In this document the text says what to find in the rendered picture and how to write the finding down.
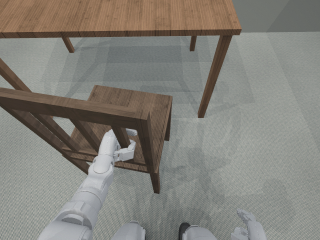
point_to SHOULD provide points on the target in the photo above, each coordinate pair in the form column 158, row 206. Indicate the left robot forearm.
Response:
column 87, row 201

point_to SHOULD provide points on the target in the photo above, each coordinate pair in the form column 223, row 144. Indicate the robot right foot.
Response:
column 182, row 230

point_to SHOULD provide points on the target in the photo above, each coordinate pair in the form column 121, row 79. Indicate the chair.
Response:
column 106, row 108

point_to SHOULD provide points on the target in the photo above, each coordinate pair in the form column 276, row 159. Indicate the robot left hand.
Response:
column 111, row 147

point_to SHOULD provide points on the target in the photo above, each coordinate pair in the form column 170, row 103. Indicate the table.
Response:
column 121, row 18

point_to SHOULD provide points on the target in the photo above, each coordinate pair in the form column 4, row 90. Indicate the robot right hand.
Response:
column 254, row 230

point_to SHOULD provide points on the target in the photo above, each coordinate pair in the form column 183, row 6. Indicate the left robot thigh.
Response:
column 130, row 231

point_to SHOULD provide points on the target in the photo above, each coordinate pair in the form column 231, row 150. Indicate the left robot upper arm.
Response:
column 60, row 230

